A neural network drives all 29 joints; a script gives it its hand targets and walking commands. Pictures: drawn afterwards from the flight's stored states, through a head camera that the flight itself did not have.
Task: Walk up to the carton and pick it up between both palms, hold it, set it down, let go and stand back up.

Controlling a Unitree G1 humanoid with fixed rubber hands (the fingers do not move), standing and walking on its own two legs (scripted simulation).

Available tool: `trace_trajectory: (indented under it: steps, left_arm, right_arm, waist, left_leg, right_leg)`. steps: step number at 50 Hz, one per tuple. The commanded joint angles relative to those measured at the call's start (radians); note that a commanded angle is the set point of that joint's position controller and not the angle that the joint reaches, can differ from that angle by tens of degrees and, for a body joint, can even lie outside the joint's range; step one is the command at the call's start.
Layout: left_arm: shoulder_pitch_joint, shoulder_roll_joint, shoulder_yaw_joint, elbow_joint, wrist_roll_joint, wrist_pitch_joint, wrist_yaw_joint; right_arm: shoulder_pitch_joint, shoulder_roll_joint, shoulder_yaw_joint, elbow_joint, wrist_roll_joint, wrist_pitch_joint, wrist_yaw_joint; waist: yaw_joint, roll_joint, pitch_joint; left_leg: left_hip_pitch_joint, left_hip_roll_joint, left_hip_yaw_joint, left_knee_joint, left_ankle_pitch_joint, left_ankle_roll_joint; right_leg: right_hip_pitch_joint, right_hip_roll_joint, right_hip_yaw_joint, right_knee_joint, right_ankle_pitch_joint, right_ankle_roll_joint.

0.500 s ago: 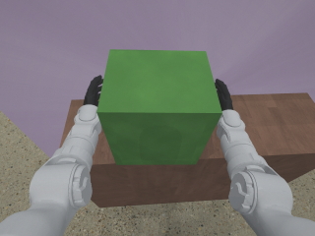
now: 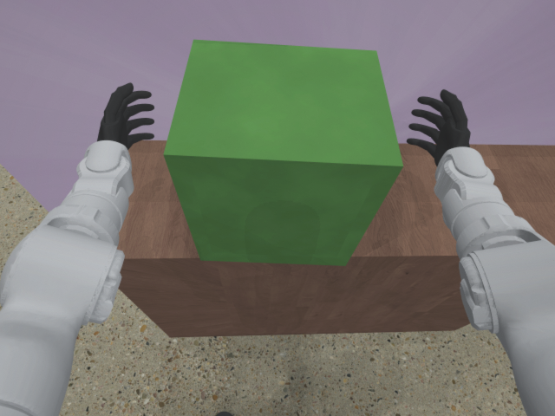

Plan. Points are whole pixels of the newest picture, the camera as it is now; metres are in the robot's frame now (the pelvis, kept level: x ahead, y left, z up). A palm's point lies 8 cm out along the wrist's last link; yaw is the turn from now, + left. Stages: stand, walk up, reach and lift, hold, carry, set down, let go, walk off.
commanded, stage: set down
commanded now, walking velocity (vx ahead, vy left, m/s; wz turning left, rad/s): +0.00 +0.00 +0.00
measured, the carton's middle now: (279, 166) +0.48 +0.02 +0.04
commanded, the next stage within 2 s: none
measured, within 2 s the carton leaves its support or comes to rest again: neither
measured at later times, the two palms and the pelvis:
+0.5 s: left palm (90, 75) +0.48 +0.25 +0.19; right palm (483, 89) +0.49 -0.21 +0.21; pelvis +0.00 +0.00 +0.01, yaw +0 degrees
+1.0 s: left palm (80, 71) +0.46 +0.25 +0.21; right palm (497, 94) +0.46 -0.21 +0.22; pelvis +0.00 +0.00 +0.03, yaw +0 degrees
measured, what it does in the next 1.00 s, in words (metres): stands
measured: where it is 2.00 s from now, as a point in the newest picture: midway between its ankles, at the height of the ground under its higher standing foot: outside the picture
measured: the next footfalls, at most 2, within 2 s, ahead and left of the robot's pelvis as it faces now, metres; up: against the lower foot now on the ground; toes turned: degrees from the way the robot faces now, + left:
none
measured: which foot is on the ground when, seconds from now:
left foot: down 0.00-1.00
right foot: down 0.00-1.00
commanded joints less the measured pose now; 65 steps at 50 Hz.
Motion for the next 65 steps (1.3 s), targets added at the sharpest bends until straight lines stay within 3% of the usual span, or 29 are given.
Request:
trace_trajectory:
  steps: [1, 6, 12, 26, 34, 40, 45, 53, 65]
  left_arm:
    - [-0.54, 0.166, -0.002, -0.185, -0.019, -0.008, -0.003]
    - [-0.556, 0.202, 0.021, -0.189, -0.002, 0.051, 0.001]
    - [-0.565, 0.216, 0.042, -0.205, 0.014, 0.124, 0.007]
    - [-0.624, 0.195, 0.01, -0.331, 0.001, 0.299, 0.015]
    - [-0.62, 0.247, 0.07, -0.433, 0.018, 0.422, 0.018]
    - [-0.508, 0.254, 0.136, -0.481, 0.062, 0.505, 0.0]
    - [-0.403, 0.235, 0.178, -0.551, 0.102, 0.512, -0.017]
    - [-0.324, 0.208, 0.204, -0.691, 0.113, 0.472, -0.01]
    - [-0.09, 0.179, 0.283, -0.862, 0.171, 0.468, -0.016]
  right_arm:
    - [-0.466, -0.152, 0.018, -0.216, 0.037, -0.005, 0.019]
    - [-0.497, -0.177, 0.002, -0.233, 0.034, 0.039, 0.007]
    - [-0.522, -0.199, -0.015, -0.238, 0.026, 0.096, -0.011]
    - [-0.581, -0.258, 0.001, -0.185, 0.083, 0.215, 0.017]
    - [-0.601, -0.271, 0.003, -0.28, 0.089, 0.303, 0.009]
    - [-0.517, -0.249, 0.006, -0.349, 0.075, 0.366, -0.013]
    - [-0.415, -0.215, -0.012, -0.422, 0.058, 0.369, -0.026]
    - [-0.315, -0.196, -0.106, -0.531, -0.013, 0.328, -0.041]
    - [-0.098, -0.151, -0.142, -0.657, -0.052, 0.29, -0.058]
  waist:
    - [0.01, 0.006, -0.755]
    - [0.009, -0.011, -0.751]
    - [0.001, -0.016, -0.714]
    - [-0.015, 0.085, -0.595]
    - [-0.007, 0.043, -0.605]
    - [-0.001, -0.005, -0.534]
    - [0.004, -0.002, -0.443]
    - [-0.018, 0.043, -0.393]
    - [-0.012, 0.038, -0.341]
  left_leg:
    - [0.297, -0.046, 0.005, 0.009, 0.308, -0.006]
    - [0.248, -0.054, 0.01, -0.029, 0.242, 0.005]
    - [0.308, -0.051, 0.002, -0.066, 0.255, -0.001]
    - [0.604, -0.024, -0.041, -0.073, 0.416, -0.037]
    - [0.588, -0.04, -0.035, -0.102, 0.422, -0.022]
    - [0.566, -0.053, -0.031, -0.152, 0.4, -0.006]
    - [0.581, -0.058, -0.029, -0.189, 0.368, -0.003]
    - [0.675, -0.052, -0.032, -0.187, 0.316, -0.015]
    - [0.716, -0.061, -0.03, -0.18, 0.349, -0.015]
  right_leg:
    - [0.405, -0.025, 0.071, 0.035, 0.411, 0.097]
    - [0.479, -0.029, 0.086, 0.031, 0.422, 0.105]
    - [0.507, -0.017, 0.081, -0.005, 0.437, 0.102]
    - [0.361, 0.015, 0.042, -0.112, 0.386, 0.06]
    - [0.495, 0.015, 0.06, -0.125, 0.478, 0.08]
    - [0.635, 0.01, 0.08, -0.141, 0.526, 0.091]
    - [0.685, 0.006, 0.087, -0.17, 0.466, 0.087]
    - [0.608, 0.011, 0.071, -0.207, 0.308, 0.067]
    - [0.672, 0.012, 0.083, -0.207, 0.308, 0.077]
